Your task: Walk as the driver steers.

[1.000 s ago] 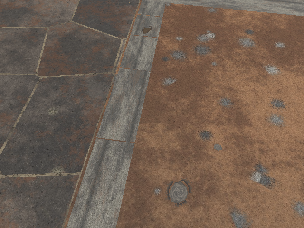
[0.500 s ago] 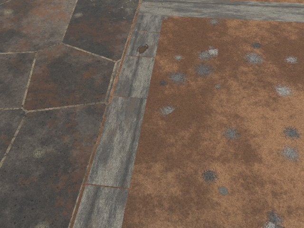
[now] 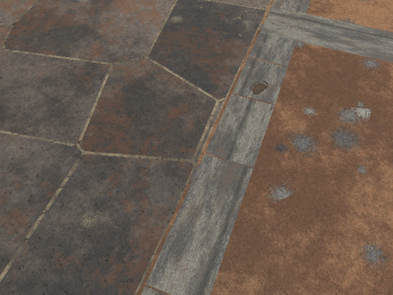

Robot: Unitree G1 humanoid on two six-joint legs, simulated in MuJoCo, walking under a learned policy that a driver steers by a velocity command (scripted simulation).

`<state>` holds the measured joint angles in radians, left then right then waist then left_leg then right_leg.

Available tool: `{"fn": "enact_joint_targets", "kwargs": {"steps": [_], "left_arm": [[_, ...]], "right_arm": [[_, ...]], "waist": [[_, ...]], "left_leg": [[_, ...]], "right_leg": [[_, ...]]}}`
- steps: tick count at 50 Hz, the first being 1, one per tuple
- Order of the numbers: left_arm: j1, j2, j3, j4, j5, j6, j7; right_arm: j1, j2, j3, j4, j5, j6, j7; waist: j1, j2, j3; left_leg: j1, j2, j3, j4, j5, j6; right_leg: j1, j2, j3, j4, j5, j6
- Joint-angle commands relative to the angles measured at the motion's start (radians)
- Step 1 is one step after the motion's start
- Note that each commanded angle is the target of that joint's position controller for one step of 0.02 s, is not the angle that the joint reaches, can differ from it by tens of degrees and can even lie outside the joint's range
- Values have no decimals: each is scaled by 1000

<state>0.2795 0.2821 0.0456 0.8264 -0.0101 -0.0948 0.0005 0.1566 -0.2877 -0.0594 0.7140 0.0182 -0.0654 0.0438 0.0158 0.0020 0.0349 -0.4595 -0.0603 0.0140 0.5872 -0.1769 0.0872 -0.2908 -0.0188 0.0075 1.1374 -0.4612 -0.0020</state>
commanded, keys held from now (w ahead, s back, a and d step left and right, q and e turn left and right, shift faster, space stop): w+q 0.06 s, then q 0.38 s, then no key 0.56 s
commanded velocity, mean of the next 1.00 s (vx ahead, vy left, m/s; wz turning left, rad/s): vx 0.15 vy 0.00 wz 0.37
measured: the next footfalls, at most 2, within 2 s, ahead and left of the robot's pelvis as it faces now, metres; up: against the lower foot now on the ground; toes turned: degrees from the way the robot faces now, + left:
right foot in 0.36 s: +0.38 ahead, -0.08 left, +0.00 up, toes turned +20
left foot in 0.76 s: +0.23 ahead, +0.13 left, +0.00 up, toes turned +20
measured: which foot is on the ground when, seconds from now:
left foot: down 0.00-0.38, up 0.40-0.74, down 0.76-1.00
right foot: up 0.00-0.34, down 0.36-1.00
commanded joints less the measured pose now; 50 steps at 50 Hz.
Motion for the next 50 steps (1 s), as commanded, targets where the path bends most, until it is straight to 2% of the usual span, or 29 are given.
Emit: {"fn": "enact_joint_targets", "kwargs": {"steps": [1, 2, 3, 5, 7, 10, 13, 17, 18, 19, 20, 21, 22, 23, 24, 25, 27, 30, 34, 36, 37, 38, 39, 40, 41, 43, 45, 47, 50], "left_arm": [[-81, 134, 28, -120, 13, -53, 3], [-67, 134, 33, -125, 19, -42, 4], [-54, 123, 34, -129, 23, -30, 4], [-57, 103, 32, -136, 29, -10, 12], [-108, 82, 26, -155, 36, -2, 19], [-199, 53, 14, -173, 28, -2, 12], [-274, 70, 18, -197, 16, 1, -1], [-211, 121, 41, -188, 23, -14, -7], [-159, 136, 46, -180, 34, -21, -2], [-85, 191, 56, -182, 52, -20, 10], [-70, 206, 55, -178, 67, -1, 13], [-89, 158, 53, -185, 27, 19, 11], [-124, 95, 36, -208, 22, 31, 17], [-159, 76, 25, -209, 29, 47, 18], [-193, 72, 19, -210, 28, 58, 19], [-213, 93, 21, -205, 36, 65, 19], [-220, 97, 24, -191, 41, 67, 17], [-216, 107, 29, -172, 29, 67, 13], [-190, 137, 34, -148, 14, 82, 8], [-196, 126, 26, -134, 2, 89, 6], [-157, 103, 17, -113, -1, 87, 3], [-133, 68, 5, -109, 11, 81, -3], [-96, 14, -7, -116, 30, 70, -8], [-157, 52, 0, -113, 39, 69, -3], [-174, 59, 3, -109, 37, 69, -3], [-154, 69, 6, -80, 41, 75, 3], [-131, 83, 8, -60, 32, 75, 2], [-130, 74, 8, -39, 28, 72, 1], [-124, 66, 6, -9, 27, 67, 3]], "right_arm": [[118, -130, -39, -51, -7, -4, -13], [91, -115, -33, -68, -18, -3, -16], [81, -112, -33, -74, -17, -4, -18], [81, -136, -40, -76, -16, -6, -29], [98, -162, -50, -67, -13, 1, -45], [136, -162, -54, -52, 3, 29, -66], [168, -160, -55, -43, 6, 54, -79], [110, -140, -53, -73, 2, 67, -90], [87, -119, -46, -91, 1, 66, -87], [93, -64, -28, -121, -17, 61, -85], [313, -25, -14, -109, -7, 58, -78], [359, -144, -34, -75, -3, 66, -72], [243, -202, -56, -75, 5, 85, -76], [180, -194, -58, -84, 3, 105, -84], [152, -179, -57, -95, -2, 122, -89], [154, -144, -49, -101, -1, 131, -86], [172, -84, -33, -99, -6, 126, -85], [139, -57, -16, -104, -19, 113, -81], [106, -78, -15, -104, -16, 109, -66], [137, -67, -15, -82, -21, 106, -56], [135, -77, -16, -85, -30, 105, -55], [133, -123, -20, -101, -45, 104, -60], [67, -170, -27, -108, -48, 107, -64], [24, -102, -10, -120, -54, 96, -57], [-1, -67, 2, -114, -60, 82, -54], [15, -68, 3, -96, -55, 62, -50], [48, -57, 9, -83, -49, 55, -52], [68, -59, 9, -75, -44, 54, -54], [77, -58, 7, -70, -39, 54, -60]], "waist": [[-52, -4, -124], [-19, 23, -114], [-4, 37, -107], [11, 40, -77], [4, 42, -65], [-35, 82, -102], [-62, 104, -112], [-9, 128, -121], [20, 106, -159], [34, -24, -274], [-61, -288, -400], [-58, -229, -410], [-16, -136, -286], [-15, -81, -222], [-21, -86, -158], [-38, -115, -116], [-47, -137, -108], [-31, -141, -158], [-9, -156, -159], [-40, -143, -136], [-42, -125, -125], [-25, -29, -128], [48, 187, -108], [6, 181, -74], [15, 164, -47], [9, 165, -31], [9, 118, -11], [4, 62, -1], [0, 25, -19]], "left_leg": [[452, 278, -455, -298, 134, 202], [373, 255, -421, -322, 199, 201], [331, 242, -402, -343, 232, 209], [250, 222, -322, -339, 479, 211], [201, 179, -245, -309, 640, 181], [186, 119, -208, -253, 599, 109], [235, 133, -287, -204, 468, 80], [328, 140, -420, -58, 375, 49], [301, 90, -400, 42, 331, 16], [170, 12, -314, 280, 59, -31], [-74, -118, -244, 521, -595, -86], [-139, -16, -219, 653, -538, -118], [-175, 17, -180, 707, -445, -148], [-173, 36, -152, 704, -377, -162], [-154, 49, -142, 693, -343, -171], [-96, 52, -118, 661, -311, -173], [-18, 45, -74, 539, -289, -169], [63, 71, -58, 345, -269, -156], [155, 72, -31, 129, -182, -125], [269, 51, 1, -69, -60, -89], [331, 60, -22, -150, -18, -61], [385, 177, -167, -207, 28, -13], [273, 288, -283, -238, -28, 64], [141, 282, -298, -294, -174, 83], [116, 234, -257, -293, -252, 43], [108, 184, -205, -276, -259, -13], [100, 162, -183, -261, -236, -33], [126, 148, -166, -234, -194, -37], [162, 136, -148, -203, -87, -32]], "right_leg": [[-442, -77, 75, 57, 122, -13], [-377, -93, 82, 22, 147, -6], [-352, -94, 78, -13, 156, 7], [-331, -76, 52, -83, 182, 42], [-312, -40, 29, -211, 272, 66], [-222, 24, 20, -429, 465, 68], [-191, 63, 42, -557, 509, 64], [-114, 53, 86, -703, 469, 17], [13, 7, 91, -770, 606, -16], [261, -185, 240, -717, 935, -88], [532, -440, 548, -675, 1183, -300], [475, -471, 632, -713, 880, -329], [373, -380, 489, -738, 710, -277], [267, -311, 395, -766, 576, -235], [161, -269, 338, -799, 491, -223], [59, -227, 272, -835, 457, -215], [6, -179, 177, -859, 484, -219], [43, -202, 149, -842, 561, -246], [55, -222, 172, -838, 393, -246], [-4, -198, 152, -809, 292, -203], [-50, -171, 137, -791, 230, -148], [-112, -120, 85, -702, 156, -70], [-107, -6, -47, -634, 98, 7], [-11, -7, -16, -622, 141, 27], [31, -9, -8, -646, 217, 28], [72, -20, 2, -671, 293, 32], [85, -34, 13, -688, 297, 22], [72, -35, 13, -694, 300, 14], [78, -39, 17, -695, 341, 18]]}}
